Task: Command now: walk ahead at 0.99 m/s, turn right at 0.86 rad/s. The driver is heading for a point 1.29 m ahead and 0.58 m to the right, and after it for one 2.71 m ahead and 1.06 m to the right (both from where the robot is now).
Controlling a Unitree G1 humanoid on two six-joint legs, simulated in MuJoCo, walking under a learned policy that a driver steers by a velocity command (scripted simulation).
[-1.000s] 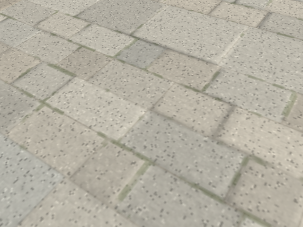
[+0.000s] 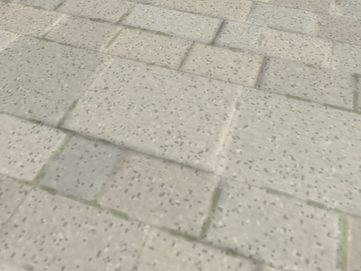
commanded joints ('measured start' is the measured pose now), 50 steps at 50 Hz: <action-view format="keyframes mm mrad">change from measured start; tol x32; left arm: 1 383 325 108 87 27 33 27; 36 -170 81 -18 -281 28 45 -56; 42 425 234 74 -81 15 29 10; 50 253 156 37 -71 12 -30 65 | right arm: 1 -194 -95 -13 -289 23 -39 23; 15 -581 -133 35 -470 5 -1 57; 20 91 -359 -60 -330 -21 -16 -7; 50 -152 -177 6 -368 -39 26 50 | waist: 1 89 -179 -254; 11 2 74 78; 19 -196 -27 -262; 21 -95 477 -515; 35 -10 70 118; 44 72 -151 -344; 50 -76 125 0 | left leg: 1 -989 -60 -288 957 -199 -7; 15 -572 34 -268 -239 414 -22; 19 -38 19 -304 -277 197 14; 22 216 470 -1153 -568 -537 151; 36 -229 196 1 -708 708 14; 40 -86 261 10 -273 1454 9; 42 -357 226 -27 317 995 27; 43 -689 36 -43 691 -106 6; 50 -778 170 -334 427 -73 -41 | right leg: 1 924 -289 803 -141 -18 -329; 3 699 -334 930 -427 -324 -241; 9 103 -104 568 -490 52 -140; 18 410 -88 552 -62 731 53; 21 -150 88 357 791 -341 110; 22 -273 -16 315 852 -241 93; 40 173 24 -30 141 14 -2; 42 648 24 111 5 -40 -64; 44 982 -339 908 -187 -29 -280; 50 277 -215 598 -423 85 -135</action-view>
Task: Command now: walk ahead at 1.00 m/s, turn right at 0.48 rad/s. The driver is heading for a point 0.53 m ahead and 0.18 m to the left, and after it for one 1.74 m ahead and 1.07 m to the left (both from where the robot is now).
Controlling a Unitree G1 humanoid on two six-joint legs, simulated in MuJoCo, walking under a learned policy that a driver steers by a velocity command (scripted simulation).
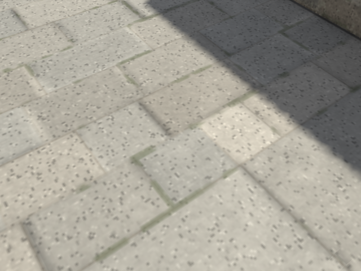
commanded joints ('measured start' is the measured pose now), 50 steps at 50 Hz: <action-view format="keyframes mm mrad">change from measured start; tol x32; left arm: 1 3 96 18 -59 -13 -68 8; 15 186 -11 -14 -31 -31 -81 -8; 31 -396 51 -64 -229 5 -66 -50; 36 146 279 31 -126 75 -78 19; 50 -11 80 2 5 -1 -118 1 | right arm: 1 36 -128 -26 -65 -15 24 15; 9 -239 -116 -13 -134 30 6 32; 14 385 -290 -96 32 17 15 -27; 36 287 -62 -68 32 84 -29 9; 50 -222 -114 -33 -136 22 72 97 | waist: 1 -37 77 23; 13 -171 -81 -209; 15 -103 351 -421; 30 -16 47 38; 36 142 -279 -463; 50 -7 -33 82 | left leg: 1 -153 60 19 -180 -13 -22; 8 18 -35 126 -730 563 77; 13 433 -166 136 -788 237 145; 15 933 266 -587 -871 -213 327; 30 185 -10 -185 -1268 397 239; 34 314 -58 -154 -736 739 169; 36 -145 -204 -50 -75 -140 139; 37 -272 -168 -46 69 -91 157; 50 -186 -46 155 -456 388 148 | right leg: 1 5 -323 412 -377 230 -157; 12 376 -340 195 -127 1211 24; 14 104 -274 143 472 939 46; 15 -293 -70 123 924 -48 101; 16 -417 -85 193 978 -114 71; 30 -95 -256 26 45 397 208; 34 246 -207 23 -27 152 169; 37 649 -703 921 -316 -605 34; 50 148 -416 -197 -463 484 157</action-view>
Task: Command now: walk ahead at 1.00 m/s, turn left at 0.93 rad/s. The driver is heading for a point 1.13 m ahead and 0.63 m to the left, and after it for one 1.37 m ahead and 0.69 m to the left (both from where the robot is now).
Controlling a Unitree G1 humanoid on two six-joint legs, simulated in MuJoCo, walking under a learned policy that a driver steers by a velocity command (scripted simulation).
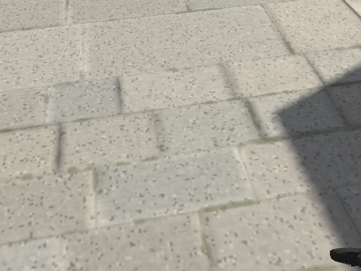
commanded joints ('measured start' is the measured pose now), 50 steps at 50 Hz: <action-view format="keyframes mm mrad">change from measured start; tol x32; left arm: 1 -137 81 2 -85 0 -28 3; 23 -519 27 -55 -394 -4 53 -24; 28 118 234 35 -259 29 34 42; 50 -132 220 40 -146 16 66 24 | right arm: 1 -67 20 30 -75 3 -7 22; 7 486 -150 -56 114 12 -20 -44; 45 -154 5 43 -129 2 -4 27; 50 401 -127 -32 48 9 -20 -29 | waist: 1 -84 -84 138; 9 -181 192 -318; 18 -53 -107 111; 27 111 -43 -194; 29 12 -536 -404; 32 -8 -108 -69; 44 -54 -78 165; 50 -338 -163 -155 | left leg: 1 172 -34 86 -214 100 45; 7 957 -171 -14 -372 -169 184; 9 1265 150 -809 -619 -247 416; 17 415 -47 -473 -857 -33 270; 23 525 -75 -457 -793 212 147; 27 551 -120 -429 -222 469 54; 29 109 -259 -239 353 -455 26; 30 4 -151 -207 420 -341 34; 44 91 -31 63 -165 64 47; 50 818 -210 57 -341 -185 180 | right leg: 1 -174 -188 -34 -143 725 -56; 6 -129 -265 -6 591 1383 -68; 8 -689 4 41 1362 -141 -23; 9 -950 47 268 1481 -136 -6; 23 -451 -40 258 351 444 15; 27 33 -10 267 300 161 -21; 30 194 -442 1122 -29 -598 -154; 44 -138 -199 -18 -155 617 -41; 48 22 -247 -52 184 1459 -23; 50 -167 -273 -8 700 1385 -60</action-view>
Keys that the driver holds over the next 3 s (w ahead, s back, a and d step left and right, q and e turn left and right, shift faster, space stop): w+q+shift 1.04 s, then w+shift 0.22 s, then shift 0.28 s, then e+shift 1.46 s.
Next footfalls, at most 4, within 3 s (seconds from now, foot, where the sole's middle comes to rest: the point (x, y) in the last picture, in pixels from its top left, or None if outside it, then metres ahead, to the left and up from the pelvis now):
0.14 left None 0.32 0.05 -0.77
0.54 right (202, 202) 0.77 0.01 -0.77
1.02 left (107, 167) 0.92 0.44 -0.77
1.42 right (52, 112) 1.24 0.79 -0.77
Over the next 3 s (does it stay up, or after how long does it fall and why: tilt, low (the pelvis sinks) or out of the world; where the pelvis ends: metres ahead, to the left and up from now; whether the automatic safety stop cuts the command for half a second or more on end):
stays up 1.12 0.78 0.01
